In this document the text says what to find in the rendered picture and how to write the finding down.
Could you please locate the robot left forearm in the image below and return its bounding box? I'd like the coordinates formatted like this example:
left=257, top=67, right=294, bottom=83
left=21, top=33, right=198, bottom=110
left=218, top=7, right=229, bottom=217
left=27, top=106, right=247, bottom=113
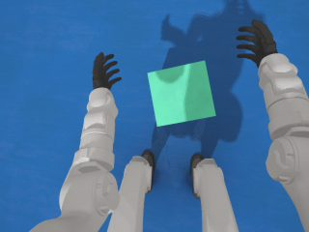
left=59, top=87, right=119, bottom=207

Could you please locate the robot thigh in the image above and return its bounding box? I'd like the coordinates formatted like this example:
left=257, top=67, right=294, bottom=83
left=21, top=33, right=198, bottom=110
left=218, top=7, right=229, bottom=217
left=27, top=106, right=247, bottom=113
left=107, top=161, right=153, bottom=232
left=193, top=164, right=239, bottom=232

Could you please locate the robot right forearm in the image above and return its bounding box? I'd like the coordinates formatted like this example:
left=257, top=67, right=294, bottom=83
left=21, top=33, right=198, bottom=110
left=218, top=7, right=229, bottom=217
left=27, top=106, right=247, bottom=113
left=258, top=53, right=309, bottom=141

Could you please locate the robot right hand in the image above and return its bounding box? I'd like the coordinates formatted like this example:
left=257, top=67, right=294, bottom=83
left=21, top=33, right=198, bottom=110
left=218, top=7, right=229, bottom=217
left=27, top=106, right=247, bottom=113
left=236, top=19, right=278, bottom=68

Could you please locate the carton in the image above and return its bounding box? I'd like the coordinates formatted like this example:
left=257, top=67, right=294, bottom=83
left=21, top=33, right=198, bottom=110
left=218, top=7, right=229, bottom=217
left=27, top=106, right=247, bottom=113
left=148, top=60, right=216, bottom=127

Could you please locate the robot left hand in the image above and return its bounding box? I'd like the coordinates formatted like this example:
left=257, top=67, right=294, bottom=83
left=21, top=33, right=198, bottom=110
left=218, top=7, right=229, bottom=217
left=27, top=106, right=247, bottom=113
left=92, top=52, right=122, bottom=91

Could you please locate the left robot thigh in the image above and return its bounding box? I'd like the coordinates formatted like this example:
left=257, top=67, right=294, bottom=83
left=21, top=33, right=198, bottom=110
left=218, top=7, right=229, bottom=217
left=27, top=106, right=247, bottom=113
left=107, top=161, right=153, bottom=232

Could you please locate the robot right upper arm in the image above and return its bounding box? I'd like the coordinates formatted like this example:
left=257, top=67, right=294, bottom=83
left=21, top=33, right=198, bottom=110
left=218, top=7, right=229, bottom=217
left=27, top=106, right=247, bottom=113
left=266, top=135, right=309, bottom=232

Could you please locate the robot left upper arm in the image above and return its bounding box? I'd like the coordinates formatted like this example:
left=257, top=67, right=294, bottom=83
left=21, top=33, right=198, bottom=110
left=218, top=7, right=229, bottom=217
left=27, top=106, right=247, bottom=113
left=29, top=170, right=121, bottom=232

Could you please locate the right robot thigh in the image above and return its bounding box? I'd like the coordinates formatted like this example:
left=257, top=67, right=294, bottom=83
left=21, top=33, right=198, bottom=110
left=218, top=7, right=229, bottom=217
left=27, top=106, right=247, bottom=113
left=193, top=164, right=239, bottom=232

